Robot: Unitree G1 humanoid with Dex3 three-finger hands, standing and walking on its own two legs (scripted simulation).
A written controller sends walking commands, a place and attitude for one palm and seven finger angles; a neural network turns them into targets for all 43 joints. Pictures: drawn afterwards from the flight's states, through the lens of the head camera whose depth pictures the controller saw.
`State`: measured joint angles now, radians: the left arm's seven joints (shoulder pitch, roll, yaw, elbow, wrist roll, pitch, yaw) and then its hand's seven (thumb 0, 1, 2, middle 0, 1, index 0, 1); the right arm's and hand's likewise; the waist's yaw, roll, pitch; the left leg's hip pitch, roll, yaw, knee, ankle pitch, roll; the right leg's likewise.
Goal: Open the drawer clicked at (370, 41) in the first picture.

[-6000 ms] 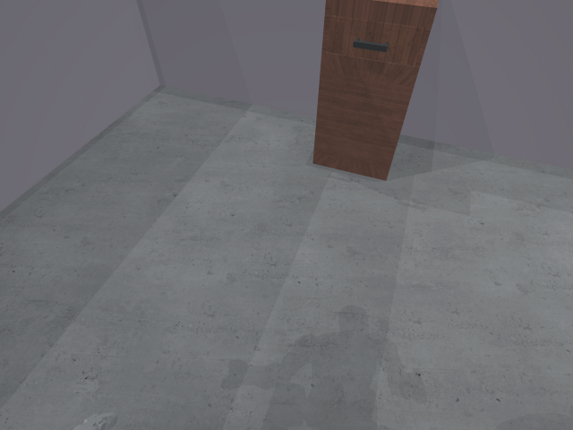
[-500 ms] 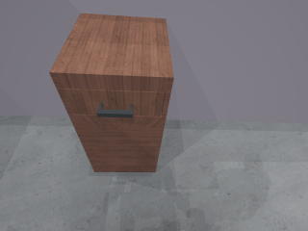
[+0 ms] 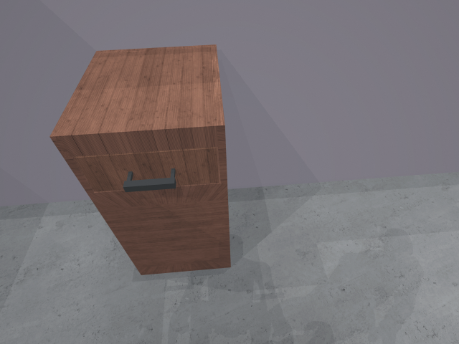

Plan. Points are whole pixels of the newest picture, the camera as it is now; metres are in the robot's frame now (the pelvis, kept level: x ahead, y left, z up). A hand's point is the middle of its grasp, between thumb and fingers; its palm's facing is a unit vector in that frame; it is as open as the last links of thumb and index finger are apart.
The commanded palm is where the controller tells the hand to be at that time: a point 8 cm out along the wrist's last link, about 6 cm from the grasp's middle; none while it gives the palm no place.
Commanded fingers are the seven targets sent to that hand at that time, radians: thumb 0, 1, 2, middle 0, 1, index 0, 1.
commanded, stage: come to a stop and stand still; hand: left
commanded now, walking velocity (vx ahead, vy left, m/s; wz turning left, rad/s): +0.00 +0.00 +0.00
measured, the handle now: (151, 179) +0.53 +0.23 -0.09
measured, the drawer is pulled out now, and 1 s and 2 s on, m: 0.00 0.00 0.00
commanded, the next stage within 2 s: look again from close up in 0.32 s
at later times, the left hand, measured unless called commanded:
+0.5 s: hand out of the picture -0.02 +0.14 -0.17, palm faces +0.04 -0.98 -0.17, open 7.4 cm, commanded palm none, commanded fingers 0.00 0.90 0.90 -0.20 -0.30 -0.20 -0.30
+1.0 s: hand out of the picture +0.00 +0.23 -0.18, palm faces -0.02 -0.98 -0.20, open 7.4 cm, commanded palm none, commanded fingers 0.00 0.90 0.90 -0.20 -0.30 -0.20 -0.30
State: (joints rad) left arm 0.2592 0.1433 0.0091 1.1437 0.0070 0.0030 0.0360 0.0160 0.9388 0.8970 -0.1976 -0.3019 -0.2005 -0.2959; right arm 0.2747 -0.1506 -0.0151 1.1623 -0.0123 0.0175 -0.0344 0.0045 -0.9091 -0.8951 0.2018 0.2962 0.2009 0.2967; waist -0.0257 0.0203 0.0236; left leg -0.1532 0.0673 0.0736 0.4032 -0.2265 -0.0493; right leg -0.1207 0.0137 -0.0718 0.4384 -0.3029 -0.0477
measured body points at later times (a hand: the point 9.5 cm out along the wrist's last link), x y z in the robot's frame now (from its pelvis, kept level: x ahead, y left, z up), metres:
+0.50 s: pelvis +0.00 -0.01 +0.00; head +0.03 -0.02 +0.45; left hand -0.02 +0.19 -0.16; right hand +0.00 -0.23 -0.17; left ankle -0.03 +0.14 -0.72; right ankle -0.04 -0.08 -0.74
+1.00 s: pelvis +0.00 +0.05 +0.00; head +0.01 +0.05 +0.45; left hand +0.00 +0.28 -0.16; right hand -0.02 -0.17 -0.16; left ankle -0.01 +0.12 -0.74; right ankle -0.04 -0.08 -0.74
